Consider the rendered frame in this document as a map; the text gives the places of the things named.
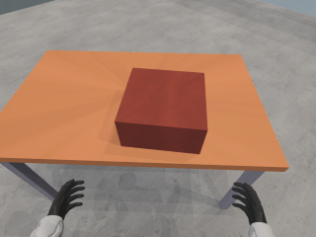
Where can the left robot forearm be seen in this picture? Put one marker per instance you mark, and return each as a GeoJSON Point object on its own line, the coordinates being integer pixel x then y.
{"type": "Point", "coordinates": [49, 226]}

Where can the robot left hand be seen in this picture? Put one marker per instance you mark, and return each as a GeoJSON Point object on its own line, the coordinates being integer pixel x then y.
{"type": "Point", "coordinates": [60, 205]}

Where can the table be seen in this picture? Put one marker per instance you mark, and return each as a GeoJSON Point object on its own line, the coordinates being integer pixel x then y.
{"type": "Point", "coordinates": [65, 111]}

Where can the robot right hand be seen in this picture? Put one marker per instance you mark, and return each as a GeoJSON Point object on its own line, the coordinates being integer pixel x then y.
{"type": "Point", "coordinates": [252, 207]}

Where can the carton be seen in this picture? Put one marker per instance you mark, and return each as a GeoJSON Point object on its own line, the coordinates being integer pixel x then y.
{"type": "Point", "coordinates": [163, 110]}

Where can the right robot forearm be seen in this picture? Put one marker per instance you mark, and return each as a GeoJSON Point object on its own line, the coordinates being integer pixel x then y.
{"type": "Point", "coordinates": [261, 229]}

